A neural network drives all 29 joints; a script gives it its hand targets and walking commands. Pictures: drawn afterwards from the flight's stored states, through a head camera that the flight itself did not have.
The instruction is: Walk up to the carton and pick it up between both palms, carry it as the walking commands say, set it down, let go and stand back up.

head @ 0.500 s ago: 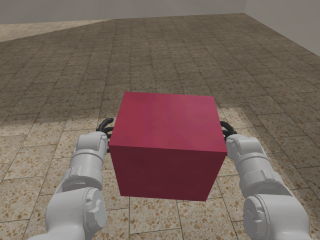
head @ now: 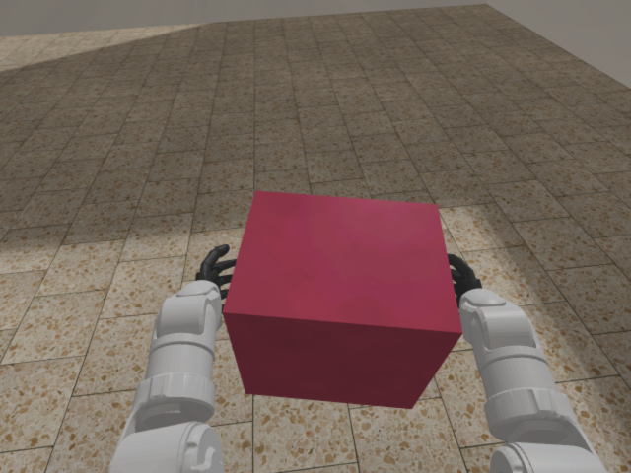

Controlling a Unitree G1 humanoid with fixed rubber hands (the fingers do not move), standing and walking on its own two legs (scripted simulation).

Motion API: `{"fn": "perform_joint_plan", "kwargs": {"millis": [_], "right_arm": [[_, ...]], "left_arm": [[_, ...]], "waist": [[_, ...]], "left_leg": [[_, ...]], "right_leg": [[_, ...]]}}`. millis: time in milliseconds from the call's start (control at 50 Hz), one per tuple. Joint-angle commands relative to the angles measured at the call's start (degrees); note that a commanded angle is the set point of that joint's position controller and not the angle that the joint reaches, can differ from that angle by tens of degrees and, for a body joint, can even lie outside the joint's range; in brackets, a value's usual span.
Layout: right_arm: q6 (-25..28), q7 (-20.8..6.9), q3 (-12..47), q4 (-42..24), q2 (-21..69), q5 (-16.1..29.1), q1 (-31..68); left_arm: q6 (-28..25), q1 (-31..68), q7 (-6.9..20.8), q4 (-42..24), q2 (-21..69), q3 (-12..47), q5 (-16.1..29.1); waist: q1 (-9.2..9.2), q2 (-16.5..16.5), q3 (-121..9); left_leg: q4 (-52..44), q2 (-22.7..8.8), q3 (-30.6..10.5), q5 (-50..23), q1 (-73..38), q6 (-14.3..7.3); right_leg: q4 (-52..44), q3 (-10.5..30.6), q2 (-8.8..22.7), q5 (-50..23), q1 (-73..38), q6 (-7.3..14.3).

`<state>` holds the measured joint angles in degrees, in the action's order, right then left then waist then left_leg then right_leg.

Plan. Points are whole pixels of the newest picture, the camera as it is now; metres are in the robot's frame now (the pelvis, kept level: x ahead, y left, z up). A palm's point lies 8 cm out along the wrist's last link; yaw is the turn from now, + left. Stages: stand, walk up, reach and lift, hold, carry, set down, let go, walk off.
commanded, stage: reach and lift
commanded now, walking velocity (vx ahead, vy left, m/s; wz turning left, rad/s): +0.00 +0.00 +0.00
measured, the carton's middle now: (336, 303) +0.37 +0.00 +0.01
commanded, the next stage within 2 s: hold in 0.56 s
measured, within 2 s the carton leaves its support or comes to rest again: neither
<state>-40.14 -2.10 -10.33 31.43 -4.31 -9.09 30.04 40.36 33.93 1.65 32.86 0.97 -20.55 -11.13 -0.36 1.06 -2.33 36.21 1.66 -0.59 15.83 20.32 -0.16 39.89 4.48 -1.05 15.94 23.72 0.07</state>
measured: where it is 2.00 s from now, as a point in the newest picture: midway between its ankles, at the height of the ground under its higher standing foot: outside the picture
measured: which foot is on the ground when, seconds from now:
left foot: down 0.00-1.00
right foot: down 0.00-1.00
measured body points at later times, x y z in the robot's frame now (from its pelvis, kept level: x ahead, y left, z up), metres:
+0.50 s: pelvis +0.02 +0.00 +0.01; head -0.03 +0.00 +0.46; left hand +0.32 +0.18 +0.07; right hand +0.31 -0.18 +0.05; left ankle +0.04 +0.13 -0.72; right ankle +0.05 -0.11 -0.72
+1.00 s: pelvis +0.01 +0.00 +0.01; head -0.02 +0.00 +0.46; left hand +0.33 +0.18 +0.06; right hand +0.31 -0.18 +0.05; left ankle +0.04 +0.13 -0.72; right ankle +0.05 -0.11 -0.72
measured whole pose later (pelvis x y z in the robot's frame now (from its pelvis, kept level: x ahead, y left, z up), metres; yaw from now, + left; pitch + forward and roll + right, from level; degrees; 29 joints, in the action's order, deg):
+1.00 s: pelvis +0.01 +0.00 +0.01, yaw +0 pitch -2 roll +2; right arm -44.1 -1.1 -11.3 10.7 2.2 -9.1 13.1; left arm 43.1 17.0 3.3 13.5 4.3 -17.0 -8.2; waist -0.4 1.1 -3.3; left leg 30.8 1.5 -0.8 14.7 14.2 0.2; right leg 34.8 4.6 -1.0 15.1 17.7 0.3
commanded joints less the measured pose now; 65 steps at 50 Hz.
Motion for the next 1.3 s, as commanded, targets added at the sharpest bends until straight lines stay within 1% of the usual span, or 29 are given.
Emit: {"fn": "perform_joint_plan", "kwargs": {"millis": [0, 60, 120, 140, 160, 180, 200, 220, 260, 280, 500, 540, 560, 580, 640, 660, 680, 700, 740, 780, 820, 840, 920, 940, 1080, 1140, 1240, 1260, 1280], "right_arm": [[1.1, -13.5, 33.5, -29.1, 71.6, 20.4, 34.1], [-0.7, -12.4, 32.9, -28.2, 70.3, 18.9, 25.6], [-2.5, -13.0, 31.1, -24.4, 68.0, 15.9, 22.3], [-1.1, -12.8, 34.3, -31.6, 67.1, 17.8, 24.7], [-1.6, -12.6, 34.2, -32.8, 65.5, 16.9, 26.0], [-1.4, -12.8, 32.5, -30.8, 63.3, 16.4, 27.1], [-0.9, -12.7, 34.3, -31.6, 63.5, 16.0, 26.6], [-0.8, -13.0, 35.1, -34.3, 62.4, 16.4, 26.3], [-0.8, -12.6, 36.7, -36.3, 61.6, 16.7, 25.8], [0.4, -12.6, 37.7, -40.6, 59.5, 17.6, 31.0], [-0.2, -13.9, 30.2, -27.7, 57.2, 12.5, 31.2], [-0.5, -14.2, 31.1, -25.0, 60.5, 12.4, 28.9], [0.4, -14.3, 31.3, -26.9, 59.9, 13.8, 31.8], [0.3, -14.3, 33.3, -29.4, 60.1, 13.9, 33.0], [0.5, -14.1, 34.9, -30.3, 62.7, 14.8, 30.6], [1.3, -14.0, 38.7, -36.1, 64.2, 17.8, 33.2], [0.7, -13.6, 38.3, -34.7, 62.5, 16.5, 31.5], [0.5, -13.9, 35.8, -31.8, 62.0, 16.0, 28.2], [0.7, -13.4, 38.7, -36.8, 61.8, 17.2, 28.6], [0.0, -13.1, 35.6, -33.4, 59.6, 15.3, 24.4], [-0.5, -12.7, 36.2, -33.1, 60.9, 15.1, 24.4], [-1.2, -12.4, 33.5, -30.1, 59.3, 13.7, 20.3], [-1.1, -12.6, 35.4, -31.9, 59.5, 14.3, 21.5], [-1.5, -12.7, 32.8, -29.6, 57.4, 13.1, 19.8], [-0.2, -12.1, 41.1, -40.3, 60.1, 17.7, 22.1], [-1.6, -11.7, 37.1, -35.4, 57.7, 14.3, 18.2], [0.4, -12.1, 38.9, -38.9, 58.2, 17.3, 28.2], [-1.1, -12.0, 36.0, -32.9, 58.1, 15.0, 23.9], [-0.4, -12.1, 36.7, -33.8, 58.6, 15.8, 23.9]], "left_arm": [[0.3, 21.9, 18.9, -19.0, 61.0, 36.4, 18.8], [2.2, 17.5, 18.5, -21.6, 59.7, 37.6, 17.6], [2.8, 17.8, 18.0, -21.9, 57.3, 38.3, 17.2], [2.3, 17.5, 17.9, -24.9, 59.3, 41.8, 18.8], [3.0, 15.7, 17.6, -24.2, 58.6, 40.2, 17.7], [3.5, 14.8, 16.9, -22.7, 56.6, 38.7, 16.0], [2.5, 16.8, 16.7, -25.3, 58.7, 42.3, 18.4], [2.6, 16.7, 16.5, -28.0, 59.2, 43.9, 18.2], [2.5, 18.3, 15.9, -30.7, 59.5, 46.6, 20.0], [2.2, 18.5, 15.7, -29.7, 59.8, 45.7, 19.7], [1.9, 19.3, 15.5, -17.1, 55.7, 37.8, 14.3], [1.3, 17.7, 15.9, -18.1, 55.2, 38.4, 14.0], [0.9, 20.0, 16.2, -17.6, 56.5, 39.2, 14.6], [0.4, 20.0, 16.3, -19.6, 57.0, 40.0, 15.7], [0.3, 20.9, 16.7, -22.1, 59.8, 43.2, 17.8], [-0.7, 21.3, 17.0, -26.8, 59.6, 45.2, 19.1], [0.1, 20.1, 16.5, -25.7, 60.2, 45.3, 19.1], [0.0, 19.7, 16.4, -26.3, 59.3, 45.6, 18.5], [-0.3, 20.5, 16.4, -32.4, 58.5, 48.1, 20.7], [1.2, 16.0, 16.1, -27.2, 57.9, 45.7, 17.6], [1.6, 10.9, 16.0, -23.0, 57.6, 42.6, 15.9], [2.3, 9.1, 15.8, -22.8, 54.8, 42.2, 14.2], [2.6, 9.7, 15.7, -23.4, 54.2, 42.1, 14.3], [3.1, 7.6, 15.6, -21.6, 54.5, 41.4, 14.2], [1.3, 12.4, 14.7, -34.0, 57.0, 49.3, 18.6], [2.9, 7.9, 14.3, -29.2, 55.2, 46.1, 16.4], [1.5, 13.4, 14.5, -28.5, 55.3, 46.2, 17.9], [2.0, 12.2, 14.7, -26.6, 53.6, 44.0, 15.7], [1.7, 12.9, 14.9, -25.4, 53.9, 44.2, 16.2]], "waist": [[-3.6, 3.4, -45.1], [-3.29, -0.9, -35.8], [-1.66, 1.1, -26.1], [-1.27, -0.3, -30.8], [-2.02, 1.8, -29.3], [-2.14, -0.9, -24.3], [-0.49, 2.5, -29.5], [-0.28, -1.5, -28.3], [0.34, -0.7, -29.6], [0.5, -2.1, -29.1], [0.86, 0.7, -12.3], [-0.38, 3.5, -13.3], [0.14, 0.0, -13.0], [0.05, 3.9, -15.5], [0.66, 0.9, -19.1], [-1.07, -0.1, -26.3], [0.06, 2.3, -25.8], [0.85, 0.0, -25.7], [0.95, 0.4, -29.0], [1.53, -1.3, -24.3], [-0.48, 1.5, -21.6], [-0.14, -0.9, -16.3], [-1.28, 0.3, -17.5], [0.22, -0.5, -16.3], [-0.33, -1.0, -27.8], [0.85, 1.1, -19.0], [-0.71, 0.9, -20.2], [-0.88, 2.8, -15.2], [-0.65, 0.1, -16.2]], "left_leg": [[-9.0, 4.2, -0.5, -30.9, -17.8, 0.0], [-12.0, 3.8, -1.3, -27.3, -16.7, 0.4], [-14.1, 3.1, -2.2, -20.8, -17.4, 0.0], [-12.5, 3.3, -2.2, -23.5, -19.1, 0.3], [-12.5, 3.5, -2.5, -22.5, -18.5, 0.3], [-13.4, 3.3, -2.9, -19.2, -17.9, 0.3], [-12.7, 3.0, -3.5, -22.6, -21.1, 0.5], [-12.7, 3.4, -3.7, -23.2, -22.1, 0.7], [-12.1, 3.1, -3.7, -23.7, -21.5, 0.8], [-11.7, 2.9, -3.8, -21.2, -20.1, 0.9], [-13.9, 2.4, -2.1, 3.8, -11.7, -0.8], [-13.5, 2.7, -2.2, 1.4, -12.9, -1.5], [-13.1, 3.0, -1.6, 2.9, -13.2, -1.0], [-12.8, 2.3, -2.0, 1.9, -15.1, -1.4], [-12.4, 2.4, -1.9, -4.3, -16.4, -1.0], [-10.6, 3.5, -1.1, -9.8, -17.0, -0.9], [-11.4, 2.6, -2.2, -11.4, -18.1, -0.8], [-12.1, 2.8, -1.8, -9.9, -17.5, -0.5], [-10.9, 3.3, -1.9, -14.8, -19.7, -0.4], [-12.5, 3.0, -2.1, -12.8, -16.5, -0.1], [-13.0, 3.4, -2.2, -11.7, -16.5, -0.8], [-13.6, 3.9, -2.5, -9.6, -15.2, -0.4], [-13.9, 3.8, -2.0, -8.9, -15.8, -0.6], [-14.5, 3.2, -2.8, -9.9, -16.3, -0.4], [-11.9, 4.3, -2.7, -20.4, -21.1, -0.1], [-13.8, 3.9, -3.2, -15.2, -19.5, -0.1], [-12.5, 3.6, -2.3, -5.8, -15.9, -1.0], [-13.0, 3.6, -2.3, -2.5, -13.9, -1.3], [-13.2, 3.5, -2.0, -2.0, -12.9, -1.3]], "right_leg": [[-11.3, 2.1, -0.2, -46.9, -32.3, -1.8], [-13.6, 2.0, -0.3, -41.4, -28.7, -2.1], [-15.8, 1.0, -1.3, -29.3, -23.1, -2.2], [-14.8, 0.6, -2.0, -31.4, -24.1, -1.6], [-15.2, 0.5, -2.0, -30.2, -24.2, -2.0], [-16.1, 0.9, -1.8, -26.2, -22.3, -1.5], [-15.3, 0.2, -2.5, -27.5, -22.7, -1.7], [-15.3, 0.4, -2.6, -27.0, -22.4, -1.1], [-14.7, 0.2, -2.9, -27.6, -23.2, -1.2], [-14.5, -0.1, -3.1, -23.5, -21.8, -0.6], [-18.0, -1.3, -2.6, 4.1, -15.6, 0.4], [-18.9, -0.6, -1.8, 3.2, -15.5, -0.1], [-19.3, -0.5, -1.6, 5.3, -14.4, 0.6], [-18.7, -0.9, -2.0, 5.4, -15.0, 0.1], [-17.4, -1.0, -2.3, -2.4, -16.6, 0.0], [-16.8, -0.3, -2.2, -9.0, -20.4, -0.3], [-16.3, -0.9, -2.4, -11.4, -20.5, -0.5], [-16.3, -1.5, -3.2, -9.5, -20.9, -0.2], [-15.7, -1.1, -3.3, -13.9, -22.3, -0.4], [-16.3, -1.3, -3.2, -13.7, -22.5, -0.1], [-17.3, -0.8, -2.7, -13.2, -21.5, -0.6], [-18.3, -0.5, -2.1, -11.1, -19.4, -0.3], [-18.3, -0.4, -2.3, -11.6, -19.7, -0.7], [-18.6, -1.0, -2.4, -10.4, -19.0, -0.4], [-15.7, -0.4, -3.2, -22.2, -22.6, -0.4], [-17.5, -0.6, -2.9, -16.2, -19.6, -0.6], [-17.6, -0.5, -2.8, -5.0, -18.3, -0.2], [-18.4, -0.4, -2.3, -1.1, -18.1, -0.4], [-18.1, -0.3, -2.3, -0.9, -18.1, -0.1]]}}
